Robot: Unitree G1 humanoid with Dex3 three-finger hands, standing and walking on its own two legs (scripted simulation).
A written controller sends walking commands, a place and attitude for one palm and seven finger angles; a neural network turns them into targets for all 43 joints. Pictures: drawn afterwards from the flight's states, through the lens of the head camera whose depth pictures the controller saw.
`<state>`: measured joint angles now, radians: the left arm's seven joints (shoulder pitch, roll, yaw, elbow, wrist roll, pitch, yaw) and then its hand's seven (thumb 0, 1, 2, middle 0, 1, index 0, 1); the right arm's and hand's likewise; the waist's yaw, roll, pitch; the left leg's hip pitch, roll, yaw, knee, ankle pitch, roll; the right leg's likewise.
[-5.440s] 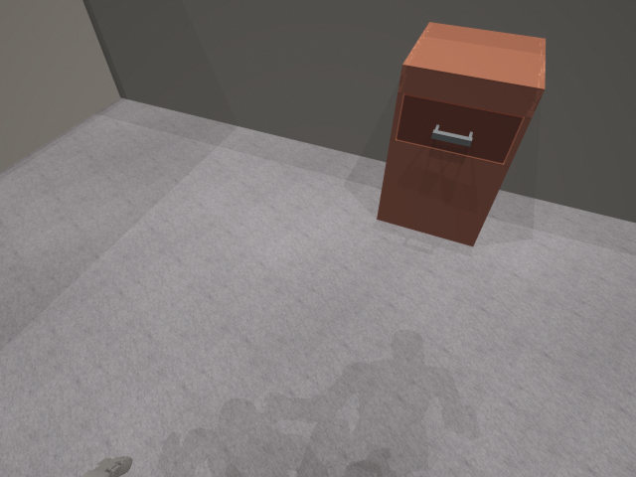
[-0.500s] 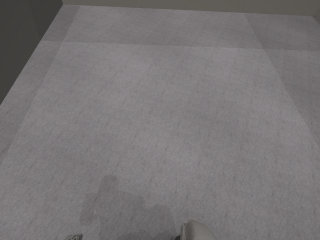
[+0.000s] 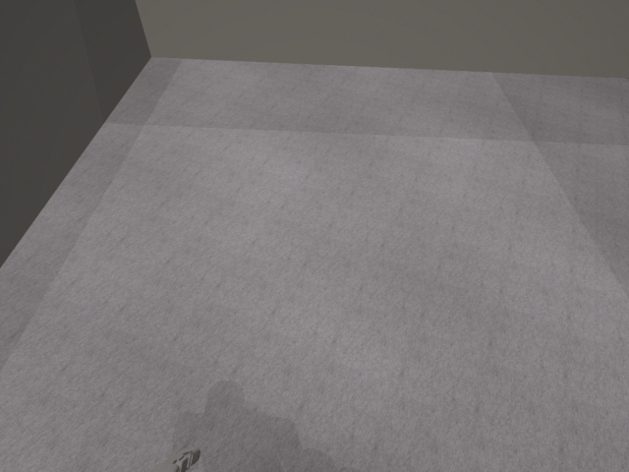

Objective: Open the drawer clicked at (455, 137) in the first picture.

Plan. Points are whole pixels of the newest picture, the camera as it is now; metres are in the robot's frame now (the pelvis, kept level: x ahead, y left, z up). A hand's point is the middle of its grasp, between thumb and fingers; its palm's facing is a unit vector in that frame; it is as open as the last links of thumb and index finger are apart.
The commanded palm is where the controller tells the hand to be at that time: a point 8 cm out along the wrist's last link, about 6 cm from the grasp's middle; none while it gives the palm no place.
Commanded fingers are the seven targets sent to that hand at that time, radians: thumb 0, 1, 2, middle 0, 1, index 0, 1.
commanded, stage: turn to face it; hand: left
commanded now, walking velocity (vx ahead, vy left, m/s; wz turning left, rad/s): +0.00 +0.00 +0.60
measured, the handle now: out of the picture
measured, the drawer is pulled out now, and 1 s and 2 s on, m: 0.00 0.00 0.00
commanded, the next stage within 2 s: none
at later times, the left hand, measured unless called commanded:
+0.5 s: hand out of the picture +0.05 +0.23 -0.15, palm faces +0.28 -0.92 -0.26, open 7.4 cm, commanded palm none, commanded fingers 0.00 0.90 0.90 -0.20 -0.30 -0.20 -0.30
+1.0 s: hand out of the picture -0.10 +0.15 -0.15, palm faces +0.57 -0.77 -0.27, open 7.4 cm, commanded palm none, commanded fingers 0.00 0.90 0.90 -0.20 -0.30 -0.20 -0.30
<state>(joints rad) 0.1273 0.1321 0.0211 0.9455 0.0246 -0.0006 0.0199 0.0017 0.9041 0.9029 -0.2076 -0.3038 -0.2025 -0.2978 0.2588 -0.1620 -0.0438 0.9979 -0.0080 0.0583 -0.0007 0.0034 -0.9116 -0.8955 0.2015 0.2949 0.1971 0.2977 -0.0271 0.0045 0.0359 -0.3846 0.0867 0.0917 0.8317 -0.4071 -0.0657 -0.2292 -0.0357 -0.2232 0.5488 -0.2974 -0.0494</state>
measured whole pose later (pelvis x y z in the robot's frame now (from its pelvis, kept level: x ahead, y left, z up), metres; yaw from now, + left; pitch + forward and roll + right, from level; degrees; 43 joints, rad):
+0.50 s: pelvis +0.00 +0.00 +0.01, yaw +15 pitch +1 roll -1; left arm 0.12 0.24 0.08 0.93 0.01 0.06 0.02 0.01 0.91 0.90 -0.20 -0.30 -0.19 -0.30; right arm 0.23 -0.21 -0.07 0.94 -0.02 0.04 0.00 0.00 -0.90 -0.89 0.21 0.30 0.20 0.30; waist -0.04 0.01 0.06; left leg -0.32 -0.03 -0.07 0.48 -0.18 0.03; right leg -0.40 -0.05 0.01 0.87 -0.43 0.10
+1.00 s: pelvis -0.02 -0.05 +0.01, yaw +35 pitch +0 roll +2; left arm 0.24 0.20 0.04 0.91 0.03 0.02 0.02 0.01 0.90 0.90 -0.21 -0.30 -0.20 -0.30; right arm 0.16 -0.26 -0.08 0.93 -0.01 0.09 0.03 0.01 -0.91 -0.90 0.20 0.29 0.20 0.30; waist 0.01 0.00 0.10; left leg -0.37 0.05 0.07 0.81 -0.42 -0.08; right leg -0.21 -0.16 -0.25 0.56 -0.33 0.01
